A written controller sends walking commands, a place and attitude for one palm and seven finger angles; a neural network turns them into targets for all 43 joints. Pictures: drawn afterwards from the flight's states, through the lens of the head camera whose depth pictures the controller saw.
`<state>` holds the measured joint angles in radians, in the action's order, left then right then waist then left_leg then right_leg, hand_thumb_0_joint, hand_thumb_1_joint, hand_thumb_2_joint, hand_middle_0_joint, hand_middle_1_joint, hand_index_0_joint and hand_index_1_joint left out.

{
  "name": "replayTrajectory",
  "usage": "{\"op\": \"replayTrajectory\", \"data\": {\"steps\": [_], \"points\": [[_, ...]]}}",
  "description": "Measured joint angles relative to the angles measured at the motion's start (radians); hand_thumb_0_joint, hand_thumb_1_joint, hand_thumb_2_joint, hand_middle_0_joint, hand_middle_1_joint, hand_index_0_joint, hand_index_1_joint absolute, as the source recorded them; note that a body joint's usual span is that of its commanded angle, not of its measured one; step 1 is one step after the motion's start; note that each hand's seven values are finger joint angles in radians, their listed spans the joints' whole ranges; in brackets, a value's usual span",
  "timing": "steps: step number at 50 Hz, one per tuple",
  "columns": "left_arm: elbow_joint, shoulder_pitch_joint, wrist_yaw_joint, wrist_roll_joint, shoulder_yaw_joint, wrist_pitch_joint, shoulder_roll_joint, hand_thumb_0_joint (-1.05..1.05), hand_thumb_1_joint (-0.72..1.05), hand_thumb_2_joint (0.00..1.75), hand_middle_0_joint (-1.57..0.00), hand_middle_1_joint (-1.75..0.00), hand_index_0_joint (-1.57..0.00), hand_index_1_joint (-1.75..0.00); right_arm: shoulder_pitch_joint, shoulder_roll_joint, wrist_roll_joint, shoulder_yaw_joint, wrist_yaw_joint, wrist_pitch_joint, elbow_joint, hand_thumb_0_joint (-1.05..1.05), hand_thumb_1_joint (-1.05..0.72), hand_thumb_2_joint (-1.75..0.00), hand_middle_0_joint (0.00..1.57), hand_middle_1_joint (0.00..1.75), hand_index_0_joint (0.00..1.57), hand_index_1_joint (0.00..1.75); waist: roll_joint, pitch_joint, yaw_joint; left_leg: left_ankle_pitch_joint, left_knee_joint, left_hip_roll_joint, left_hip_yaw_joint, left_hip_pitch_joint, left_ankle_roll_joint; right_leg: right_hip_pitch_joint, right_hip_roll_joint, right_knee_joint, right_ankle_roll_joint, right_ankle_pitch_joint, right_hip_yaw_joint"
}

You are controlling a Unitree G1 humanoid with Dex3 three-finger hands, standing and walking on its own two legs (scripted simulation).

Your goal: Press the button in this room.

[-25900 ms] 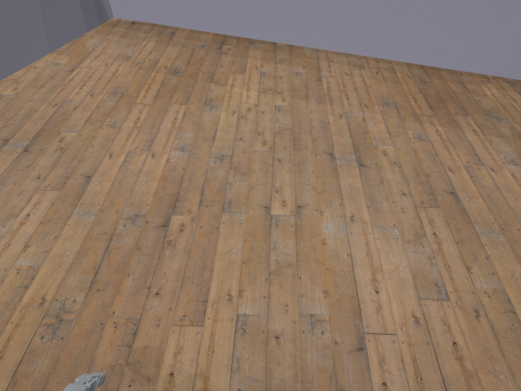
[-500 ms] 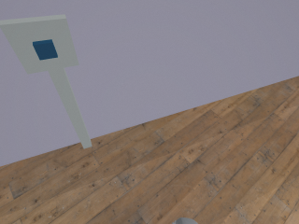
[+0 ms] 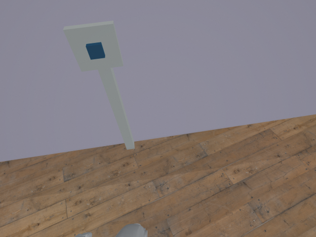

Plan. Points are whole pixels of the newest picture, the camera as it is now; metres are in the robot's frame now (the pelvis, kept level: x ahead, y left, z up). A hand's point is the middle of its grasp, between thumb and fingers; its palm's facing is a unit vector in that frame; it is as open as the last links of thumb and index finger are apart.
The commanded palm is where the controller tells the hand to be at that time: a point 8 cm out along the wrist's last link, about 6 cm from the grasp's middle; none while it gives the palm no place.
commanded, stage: turn to face it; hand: left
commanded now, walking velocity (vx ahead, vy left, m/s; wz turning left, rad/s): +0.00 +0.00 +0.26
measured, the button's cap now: (95, 50) +0.79 +0.28 +0.07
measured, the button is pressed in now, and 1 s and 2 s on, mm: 0 0 0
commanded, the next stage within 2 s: take the last steps up to it in 0.06 s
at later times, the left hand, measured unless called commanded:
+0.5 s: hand out of the picture -0.04 +0.24 -0.18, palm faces +0.17 -0.97 -0.18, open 7.4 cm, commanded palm none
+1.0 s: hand (105, 222) +0.20 +0.18 -0.17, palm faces +0.15 -0.97 -0.21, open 7.2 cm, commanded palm none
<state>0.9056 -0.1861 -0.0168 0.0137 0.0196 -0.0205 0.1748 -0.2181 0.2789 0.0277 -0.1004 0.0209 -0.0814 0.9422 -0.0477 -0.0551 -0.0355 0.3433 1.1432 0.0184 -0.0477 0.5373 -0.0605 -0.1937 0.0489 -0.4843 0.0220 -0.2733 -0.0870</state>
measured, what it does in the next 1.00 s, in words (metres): walks ahead: left foot, then right foot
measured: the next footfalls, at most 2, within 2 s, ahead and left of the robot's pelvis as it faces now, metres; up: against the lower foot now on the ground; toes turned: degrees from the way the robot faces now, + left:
left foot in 0.28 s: -0.04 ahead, +0.15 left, +0.00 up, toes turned +9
right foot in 0.76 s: +0.23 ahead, -0.10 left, +0.00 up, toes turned -2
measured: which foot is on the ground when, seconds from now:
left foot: up 0.00-0.26, down 0.28-0.76, up 0.78-1.00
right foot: down 0.00-0.28, up 0.30-0.74, down 0.76-1.00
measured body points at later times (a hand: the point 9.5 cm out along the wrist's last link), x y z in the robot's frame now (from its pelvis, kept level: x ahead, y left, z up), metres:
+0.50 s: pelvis +0.01 +0.05 +0.00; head +0.02 +0.07 +0.45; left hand -0.04 +0.29 -0.16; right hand +0.09 -0.18 -0.14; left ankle -0.07 +0.14 -0.74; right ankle +0.04 -0.09 -0.67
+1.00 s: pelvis +0.17 -0.01 +0.00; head +0.19 -0.01 +0.45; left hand +0.19 +0.24 -0.15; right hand +0.21 -0.24 -0.16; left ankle +0.17 +0.13 -0.68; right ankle +0.19 -0.10 -0.74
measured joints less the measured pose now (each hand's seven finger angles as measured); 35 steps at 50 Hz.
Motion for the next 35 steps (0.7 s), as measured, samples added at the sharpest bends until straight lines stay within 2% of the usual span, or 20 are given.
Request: {"op": "replayTrajectory", "data": {"steps": [4, 7, 11, 14, 15, 17, 19, 21, 25, 29, 35], "points": [[0.012, -0.031, 0.002, 0.004, -0.004, 0.014, -0.007, 0.01, 0.9, 0.89, -0.2, -0.29, -0.2, -0.3, 0.007, -0.007, -0.002, 0.01, -0.002, -0.006, 0.024, 0.0, -0.91, -0.9, 0.2, 0.3, 0.2, 0.3, 0.013, -0.006, 0.019, 0.017, -0.03, -0.041, 0.007, -0.06, -0.019, -0.004, 0.022, 0.005, 0.001, 0.002, -0.038], [0.027, -0.057, 0.004, 0.009, -0.005, 0.02, -0.007, 0.01, 0.9, 0.89, -0.2, -0.29, -0.2, -0.3, 0.028, -0.015, -0.007, 0.021, -0.006, -0.008, 0.043, 0.01, -0.91, -0.9, 0.2, 0.3, 0.19, 0.3, 0.025, -0.014, 0.04, 0.075, -0.148, -0.054, 0.018, -0.131, -0.021, -0.015, 0.039, 0.0, -0.003, 0.003, -0.059], [0.063, -0.091, 0.004, 0.016, 0.0, 0.022, 0.007, 0.01, 0.9, 0.89, -0.2, -0.29, -0.2, -0.3, 0.07, -0.029, -0.017, 0.04, -0.013, 0.005, 0.053, 0.01, -0.91, -0.9, 0.2, 0.3, 0.19, 0.3, 0.045, -0.024, 0.074, 0.116, -0.36, -0.047, 0.052, -0.236, -0.007, -0.038, 0.059, -0.017, -0.02, 0.003, -0.078], [0.104, -0.126, 0.004, 0.009, 0.007, 0.017, 0.026, 0.01, 0.9, 0.89, -0.2, -0.29, -0.2, -0.3, 0.083, -0.042, -0.017, 0.056, -0.016, 0.041, 0.045, 0.01, -0.91, -0.9, 0.2, 0.3, 0.19, 0.3, 0.051, -0.01, 0.084, 0.007, -0.613, -0.043, 0.089, -0.352, 0.015, -0.058, 0.064, -0.058, -0.043, -0.016, -0.095], [0.117, -0.137, 0.006, 0.005, 0.01, 0.011, 0.037, 0.01, 0.9, 0.89, -0.2, -0.29, -0.2, -0.3, 0.085, -0.052, -0.013, 0.058, -0.017, 0.057, 0.046, 0.01, -0.91, -0.9, 0.2, 0.3, 0.2, 0.3, 0.06, -0.004, 0.085, 0.016, -0.647, -0.039, 0.091, -0.368, 0.048, -0.075, 0.066, -0.097, -0.05, -0.043, -0.091], [0.15, -0.149, 0.006, 0.009, 0.015, -0.005, 0.06, 0.01, 0.9, 0.89, -0.2, -0.29, -0.2, -0.3, 0.083, -0.082, -0.008, 0.069, -0.018, 0.073, 0.048, 0.01, -0.91, -0.9, 0.2, 0.3, 0.2, 0.3, 0.094, -0.003, 0.094, 0.024, -0.628, -0.026, 0.102, -0.38, 0.075, -0.116, 0.059, -0.231, -0.055, -0.164, -0.042], [0.182, -0.156, 0.013, 0.011, 0.016, -0.017, 0.068, 0.01, 0.91, 0.89, -0.2, -0.29, -0.2, -0.3, 0.06, -0.104, -0.004, 0.077, -0.025, 0.088, 0.05, 0.0, -0.91, -0.9, 0.2, 0.3, 0.2, 0.3, 0.093, 0.008, 0.088, 0.015, -0.654, -0.031, 0.1, -0.415, 0.08, -0.164, 0.036, -0.38, -0.056, -0.188, -0.014], [0.198, -0.153, 0.025, 0.01, 0.017, -0.014, 0.069, 0.01, 0.91, 0.89, -0.19, -0.29, -0.2, -0.3, 0.03, -0.119, -0.006, 0.078, -0.034, 0.1, 0.06, 0.0, -0.92, -0.9, 0.2, 0.3, 0.2, 0.3, 0.087, 0.013, 0.081, -0.005, -0.703, -0.034, 0.094, -0.456, 0.08, -0.208, 0.028, -0.479, -0.058, -0.146, -0.002], [0.194, -0.131, 0.039, 0.012, 0.017, -0.006, 0.06, 0.01, 0.91, 0.89, -0.19, -0.29, -0.2, -0.3, -0.032, -0.114, -0.009, 0.069, -0.043, 0.115, 0.089, 0.0, -0.94, -0.9, 0.21, 0.3, 0.2, 0.3, 0.085, 0.019, 0.072, -0.028, -0.786, -0.028, 0.096, -0.522, 0.084, -0.288, 0.041, -0.553, -0.071, -0.05, 0.018], [0.175, -0.082, 0.046, 0.01, 0.017, -0.007, 0.048, 0.01, 0.91, 0.89, -0.19, -0.29, -0.2, -0.3, -0.098, -0.114, -0.008, 0.067, -0.045, 0.12, 0.125, 0.0, -0.93, -0.9, 0.21, 0.3, 0.2, 0.3, 0.085, 0.013, 0.059, -0.023, -0.828, -0.025, 0.102, -0.567, 0.076, -0.333, 0.059, -0.505, -0.078, 0.006, 0.022], [0.141, 0.013, 0.056, 0.005, 0.017, 0.005, 0.031, 0.01, 0.91, 0.89, -0.19, -0.29, -0.2, -0.3, -0.174, -0.112, 0.004, 0.059, -0.045, 0.114, 0.176, 0.0, -0.92, -0.9, 0.2, 0.3, 0.2, 0.3, 0.06, -0.017, 0.01, 0.047, -0.802, -0.051, 0.111, -0.605, 0.039, -0.288, 0.053, -0.248, -0.052, 0.009, -0.005]]}}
